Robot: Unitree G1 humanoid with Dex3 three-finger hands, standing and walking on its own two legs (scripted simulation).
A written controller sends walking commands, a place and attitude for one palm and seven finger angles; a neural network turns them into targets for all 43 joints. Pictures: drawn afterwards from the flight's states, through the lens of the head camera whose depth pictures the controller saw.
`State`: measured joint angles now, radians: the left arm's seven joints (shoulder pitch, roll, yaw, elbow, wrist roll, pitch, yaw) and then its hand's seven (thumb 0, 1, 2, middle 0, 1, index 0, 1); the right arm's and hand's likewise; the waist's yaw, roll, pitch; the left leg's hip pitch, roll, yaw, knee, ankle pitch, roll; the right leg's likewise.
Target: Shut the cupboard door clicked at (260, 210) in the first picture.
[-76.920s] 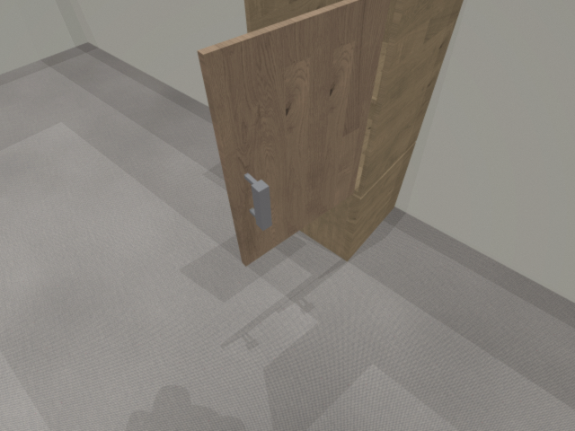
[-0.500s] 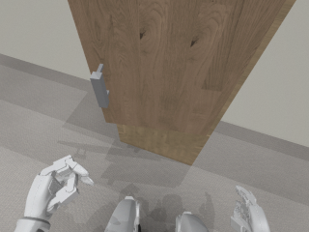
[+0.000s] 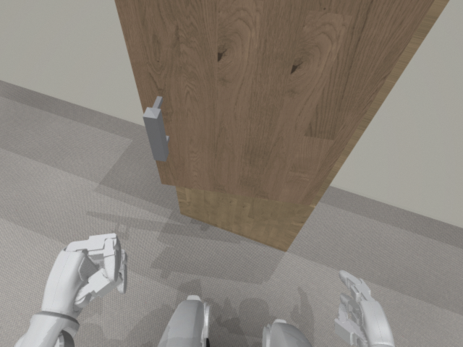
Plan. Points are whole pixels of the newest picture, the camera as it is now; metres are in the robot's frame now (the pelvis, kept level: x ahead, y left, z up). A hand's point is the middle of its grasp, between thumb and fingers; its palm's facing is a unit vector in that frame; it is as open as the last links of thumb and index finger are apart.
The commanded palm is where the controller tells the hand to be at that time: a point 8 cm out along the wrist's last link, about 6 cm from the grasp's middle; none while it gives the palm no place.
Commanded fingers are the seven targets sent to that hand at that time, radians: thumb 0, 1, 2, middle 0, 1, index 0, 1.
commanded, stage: raise the hand and make a fist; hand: left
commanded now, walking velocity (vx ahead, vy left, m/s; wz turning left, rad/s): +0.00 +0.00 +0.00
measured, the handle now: (160, 129) +0.51 +0.20 +0.03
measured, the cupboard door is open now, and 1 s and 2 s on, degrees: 12 12 12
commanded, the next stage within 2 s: bring the fist close to the handle in 0.44 s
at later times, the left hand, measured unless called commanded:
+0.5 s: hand (135, 269) +0.23 +0.17 +0.04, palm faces -0.04 -1.00 -0.02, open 3.1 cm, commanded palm +0.21 +0.22 +0.04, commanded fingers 0.00 0.90 0.90 -1.30 -1.50 -1.30 -1.50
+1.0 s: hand (148, 221) +0.30 +0.17 +0.04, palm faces -0.05 -1.00 -0.03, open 3.1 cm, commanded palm +0.30 +0.22 +0.04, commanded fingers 0.00 0.90 0.90 -1.30 -1.50 -1.30 -1.50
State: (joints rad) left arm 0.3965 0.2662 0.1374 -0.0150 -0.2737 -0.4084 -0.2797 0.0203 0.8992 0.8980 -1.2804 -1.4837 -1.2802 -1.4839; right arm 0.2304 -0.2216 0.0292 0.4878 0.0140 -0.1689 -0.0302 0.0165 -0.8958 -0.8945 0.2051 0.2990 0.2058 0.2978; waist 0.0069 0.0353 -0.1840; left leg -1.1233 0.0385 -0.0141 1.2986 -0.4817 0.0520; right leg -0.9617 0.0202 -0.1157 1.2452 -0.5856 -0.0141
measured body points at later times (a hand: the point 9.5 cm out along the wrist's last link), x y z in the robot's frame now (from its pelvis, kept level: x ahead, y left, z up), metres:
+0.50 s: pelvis +0.01 -0.02 -0.01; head +0.08 +0.00 +0.44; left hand +0.22 +0.22 +0.04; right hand +0.20 -0.25 -0.08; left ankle +0.08 +0.08 -0.62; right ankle +0.01 -0.12 -0.62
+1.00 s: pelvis +0.01 -0.02 +0.00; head +0.09 +0.00 +0.44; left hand +0.30 +0.22 +0.05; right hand +0.17 -0.26 -0.09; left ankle +0.07 +0.08 -0.62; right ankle +0.01 -0.12 -0.62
